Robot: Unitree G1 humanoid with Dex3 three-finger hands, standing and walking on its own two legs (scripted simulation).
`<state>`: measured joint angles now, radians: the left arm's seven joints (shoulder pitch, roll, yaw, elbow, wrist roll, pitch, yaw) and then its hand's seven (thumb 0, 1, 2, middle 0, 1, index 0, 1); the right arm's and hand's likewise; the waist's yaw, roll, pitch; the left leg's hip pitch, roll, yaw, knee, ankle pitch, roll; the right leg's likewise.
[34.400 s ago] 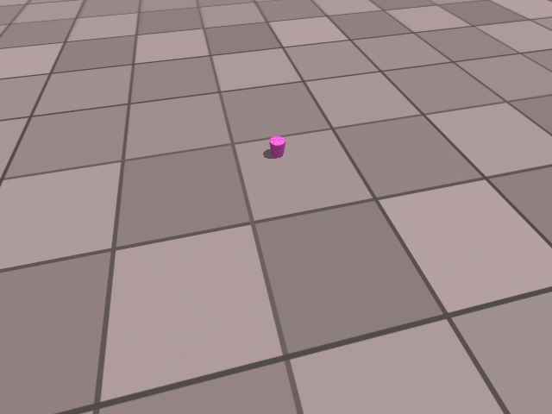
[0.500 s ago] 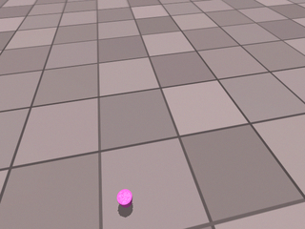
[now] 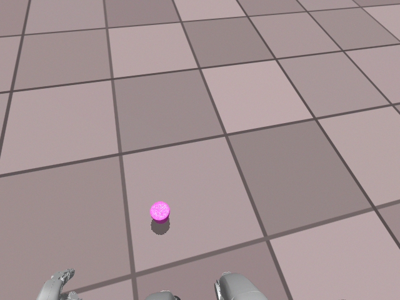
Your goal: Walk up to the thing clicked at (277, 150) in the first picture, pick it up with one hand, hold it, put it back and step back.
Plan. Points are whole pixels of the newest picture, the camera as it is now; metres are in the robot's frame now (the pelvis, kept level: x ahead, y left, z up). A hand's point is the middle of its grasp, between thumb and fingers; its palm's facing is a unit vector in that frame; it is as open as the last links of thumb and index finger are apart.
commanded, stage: step back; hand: left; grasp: from above
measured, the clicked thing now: (160, 213) +0.51 +0.16 -0.72
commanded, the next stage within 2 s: none
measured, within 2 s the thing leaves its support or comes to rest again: neither
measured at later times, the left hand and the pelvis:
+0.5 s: hand out of the picture +0.00 +0.25 -0.14, palm faces -0.02 -0.91 -0.41, open 7.4 cm; pelvis -0.12 -0.02 +0.00, yaw -2 degrees
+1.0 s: hand out of the picture -0.18 +0.23 -0.15, palm faces -0.04 -0.91 -0.41, open 7.4 cm; pelvis -0.29 -0.04 -0.01, yaw -3 degrees
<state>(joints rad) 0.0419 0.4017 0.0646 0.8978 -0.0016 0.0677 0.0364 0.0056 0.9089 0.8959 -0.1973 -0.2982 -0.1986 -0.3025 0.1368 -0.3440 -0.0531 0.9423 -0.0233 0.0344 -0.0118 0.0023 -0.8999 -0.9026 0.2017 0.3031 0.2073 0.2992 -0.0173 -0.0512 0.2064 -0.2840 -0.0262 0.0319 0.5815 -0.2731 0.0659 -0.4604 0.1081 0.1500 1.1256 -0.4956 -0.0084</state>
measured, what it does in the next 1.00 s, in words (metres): walks backwards: right foot, then left foot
